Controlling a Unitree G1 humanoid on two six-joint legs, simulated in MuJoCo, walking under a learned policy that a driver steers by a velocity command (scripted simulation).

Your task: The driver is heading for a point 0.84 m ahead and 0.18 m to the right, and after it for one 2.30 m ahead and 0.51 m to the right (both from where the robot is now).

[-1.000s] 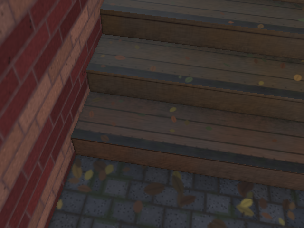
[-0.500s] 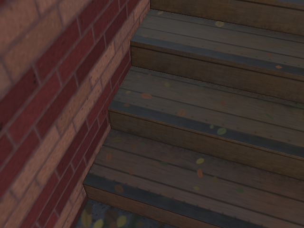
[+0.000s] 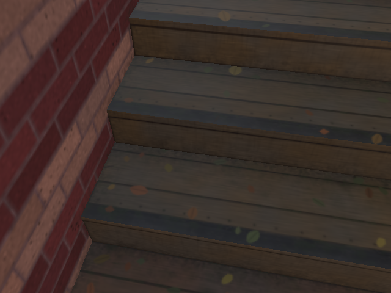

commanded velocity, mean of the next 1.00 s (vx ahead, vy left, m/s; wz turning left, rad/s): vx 0.50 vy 0.00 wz -0.15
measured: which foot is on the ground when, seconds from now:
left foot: down 0.00-0.00, up 0.02-0.42, down 0.44-0.98, up 1.00-1.00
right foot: down 0.00-0.46, up 0.48-0.92, down 0.94-1.00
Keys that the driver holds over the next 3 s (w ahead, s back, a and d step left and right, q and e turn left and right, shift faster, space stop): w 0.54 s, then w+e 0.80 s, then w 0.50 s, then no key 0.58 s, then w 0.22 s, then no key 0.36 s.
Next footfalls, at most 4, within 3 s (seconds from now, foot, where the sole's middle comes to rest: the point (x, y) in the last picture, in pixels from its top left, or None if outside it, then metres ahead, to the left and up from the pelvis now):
0.44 left None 0.41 0.05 -0.62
0.94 right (242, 201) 0.67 -0.13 -0.47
1.38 left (191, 88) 1.02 0.01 -0.31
1.94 right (304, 16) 1.20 -0.37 -0.17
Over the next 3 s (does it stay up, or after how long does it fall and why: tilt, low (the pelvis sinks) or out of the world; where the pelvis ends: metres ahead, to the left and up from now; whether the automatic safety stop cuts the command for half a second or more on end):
stays up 1.42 -0.29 0.75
